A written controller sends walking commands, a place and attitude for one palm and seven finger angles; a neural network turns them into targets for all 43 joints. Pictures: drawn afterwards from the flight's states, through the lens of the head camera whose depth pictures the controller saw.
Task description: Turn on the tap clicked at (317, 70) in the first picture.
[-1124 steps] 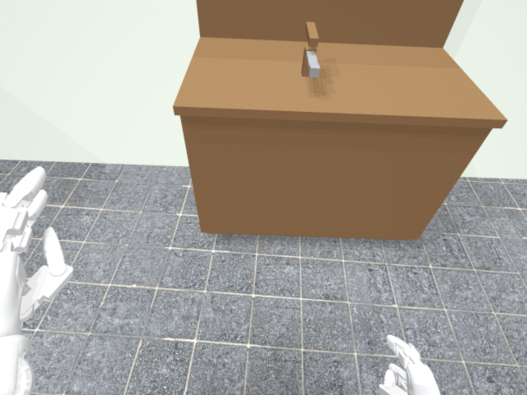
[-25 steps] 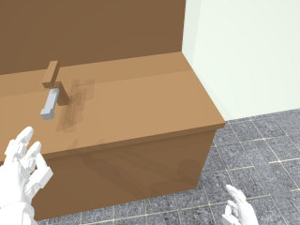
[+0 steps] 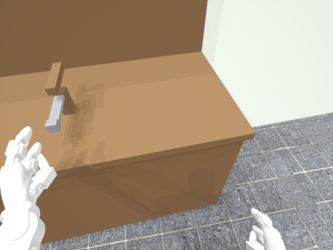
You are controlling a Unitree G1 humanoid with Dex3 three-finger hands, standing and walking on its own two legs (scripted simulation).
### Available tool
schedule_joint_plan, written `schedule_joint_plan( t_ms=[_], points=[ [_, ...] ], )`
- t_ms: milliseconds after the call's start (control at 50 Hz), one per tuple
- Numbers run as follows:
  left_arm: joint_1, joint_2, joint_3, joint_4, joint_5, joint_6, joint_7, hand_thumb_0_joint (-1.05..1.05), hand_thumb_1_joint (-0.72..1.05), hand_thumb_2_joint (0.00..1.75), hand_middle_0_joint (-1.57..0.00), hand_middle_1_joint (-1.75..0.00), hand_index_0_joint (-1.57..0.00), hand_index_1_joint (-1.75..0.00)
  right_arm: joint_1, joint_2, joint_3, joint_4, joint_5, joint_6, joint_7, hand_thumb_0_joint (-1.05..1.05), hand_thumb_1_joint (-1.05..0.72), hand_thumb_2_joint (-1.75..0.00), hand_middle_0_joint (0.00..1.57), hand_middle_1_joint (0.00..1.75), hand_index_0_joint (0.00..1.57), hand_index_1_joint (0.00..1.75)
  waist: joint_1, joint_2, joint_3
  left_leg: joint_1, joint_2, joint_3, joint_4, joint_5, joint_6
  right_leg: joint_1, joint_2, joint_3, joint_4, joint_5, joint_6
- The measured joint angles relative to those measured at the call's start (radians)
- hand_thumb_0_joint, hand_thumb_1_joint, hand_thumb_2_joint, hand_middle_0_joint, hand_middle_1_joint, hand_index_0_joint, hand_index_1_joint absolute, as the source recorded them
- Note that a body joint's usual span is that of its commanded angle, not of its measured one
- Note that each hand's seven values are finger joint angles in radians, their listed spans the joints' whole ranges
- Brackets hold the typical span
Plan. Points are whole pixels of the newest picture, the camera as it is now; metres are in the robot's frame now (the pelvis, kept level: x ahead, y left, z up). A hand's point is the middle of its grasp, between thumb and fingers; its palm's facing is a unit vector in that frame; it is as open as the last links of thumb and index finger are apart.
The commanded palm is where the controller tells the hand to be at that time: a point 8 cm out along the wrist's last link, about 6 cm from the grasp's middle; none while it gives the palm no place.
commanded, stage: reach beside the lever's end, fingers flat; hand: left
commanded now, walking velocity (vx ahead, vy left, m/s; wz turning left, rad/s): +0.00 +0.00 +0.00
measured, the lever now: (53, 125) +0.39 +0.36 +0.07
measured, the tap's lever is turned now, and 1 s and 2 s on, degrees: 0 0 0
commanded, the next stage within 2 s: push the lever round in 1.52 s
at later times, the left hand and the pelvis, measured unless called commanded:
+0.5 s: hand (52, 150) +0.29 +0.31 +0.09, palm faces +0.53 -0.84 -0.10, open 7.6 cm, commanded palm +0.25 +0.35 +0.09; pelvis +0.00 +0.00 +0.00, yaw -1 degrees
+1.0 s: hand (43, 135) +0.34 +0.36 +0.08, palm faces +0.56 -0.82 -0.12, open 7.8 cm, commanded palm +0.30 +0.40 +0.07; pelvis +0.00 -0.01 -0.01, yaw -1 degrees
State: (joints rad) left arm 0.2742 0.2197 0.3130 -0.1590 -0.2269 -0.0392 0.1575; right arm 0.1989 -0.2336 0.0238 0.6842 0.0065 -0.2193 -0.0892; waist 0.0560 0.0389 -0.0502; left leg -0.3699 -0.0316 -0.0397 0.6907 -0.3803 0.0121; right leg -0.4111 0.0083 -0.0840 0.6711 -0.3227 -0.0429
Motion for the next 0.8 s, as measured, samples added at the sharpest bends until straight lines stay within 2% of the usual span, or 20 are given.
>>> schedule_joint_plan(
  t_ms=[180,280,360,460,540,620,720,800],
  points=[
    [-0.081,0.024,0.042,0.123,-0.004,-0.004,-0.023,0.02,0.90,0.90,-0.19,-0.26,-0.20,-0.27,-0.008,0.007,0.000,0.007,0.004,0.021,-0.002,0.01,-0.91,-0.90,0.20,0.30,0.20,0.30,-0.005,-0.002,-0.007,-0.016,-0.001,0.009,0.000,0.003,0.005,-0.017,-0.001,0.009,-0.003,0.008,0.006],
    [-0.154,0.036,0.071,0.200,0.006,-0.035,-0.021,0.02,0.90,0.90,-0.19,-0.25,-0.19,-0.25,-0.011,0.000,-0.001,0.016,0.002,0.018,-0.006,0.01,-0.91,-0.90,0.20,0.30,0.20,0.30,-0.007,-0.003,-0.001,-0.035,-0.002,0.005,0.012,0.002,0.006,-0.033,-0.002,0.005,0.004,0.008,0.006],
    [-0.216,0.052,0.082,0.265,0.011,-0.061,-0.041,0.02,0.90,0.90,-0.18,-0.24,-0.19,-0.24,-0.011,-0.005,0.000,0.024,0.002,0.018,-0.010,0.01,-0.91,-0.90,0.20,0.30,0.20,0.30,-0.011,-0.002,-0.001,-0.051,-0.001,0.004,0.020,0.001,0.005,-0.048,-0.001,0.003,0.012,0.007,0.004],
    [-0.277,0.078,0.099,0.358,0.009,-0.058,-0.070,0.02,0.90,0.90,-0.18,-0.23,-0.18,-0.23,-0.003,-0.010,-0.002,0.023,0.007,0.029,-0.014,0.01,-0.91,-0.90,0.20,0.30,0.20,0.30,-0.020,0.000,-0.006,-0.060,0.002,0.008,0.017,0.002,0.003,-0.060,0.002,0.007,0.011,0.008,0.002],
    [-0.320,0.101,0.138,0.437,0.010,-0.061,-0.078,0.02,0.90,0.90,-0.18,-0.22,-0.18,-0.22,0.005,-0.012,-0.005,0.022,0.006,0.042,-0.014,0.01,-0.91,-0.90,0.20,0.30,0.20,0.30,-0.030,-0.004,-0.009,-0.068,0.007,0.012,0.014,0.002,0.001,-0.072,0.007,0.011,0.011,0.009,-0.001],
    [-0.347,0.126,0.182,0.495,0.018,-0.091,-0.084,0.02,0.90,0.90,-0.17,-0.21,-0.18,-0.21,0.020,-0.017,-0.013,0.020,0.005,0.053,-0.009,0.01,-0.91,-0.90,0.20,0.30,0.20,0.30,-0.036,-0.006,-0.012,-0.081,0.014,0.011,0.021,-0.003,-0.003,-0.083,0.014,0.010,0.013,0.008,-0.005],
    [-0.382,0.158,0.216,0.571,0.014,-0.133,-0.126,0.02,0.90,0.90,-0.17,-0.19,-0.17,-0.20,0.039,-0.029,-0.020,0.029,0.009,0.065,-0.006,0.01,-0.91,-0.90,0.20,0.30,0.20,0.30,-0.039,-0.003,-0.016,-0.101,0.017,0.007,0.036,-0.010,-0.005,-0.101,0.017,0.005,0.023,0.002,-0.008],
    [-0.447,0.201,0.251,0.687,0.009,-0.137,-0.172,0.02,0.90,0.90,-0.16,-0.18,-0.17,-0.19,0.044,-0.036,-0.017,0.036,0.015,0.080,-0.011,0.01,-0.91,-0.90,0.20,0.30,0.20,0.30,-0.046,-0.008,-0.013,-0.128,0.019,0.001,0.051,-0.014,-0.007,-0.124,0.019,-0.001,0.035,-0.001,-0.011]
  ],
)
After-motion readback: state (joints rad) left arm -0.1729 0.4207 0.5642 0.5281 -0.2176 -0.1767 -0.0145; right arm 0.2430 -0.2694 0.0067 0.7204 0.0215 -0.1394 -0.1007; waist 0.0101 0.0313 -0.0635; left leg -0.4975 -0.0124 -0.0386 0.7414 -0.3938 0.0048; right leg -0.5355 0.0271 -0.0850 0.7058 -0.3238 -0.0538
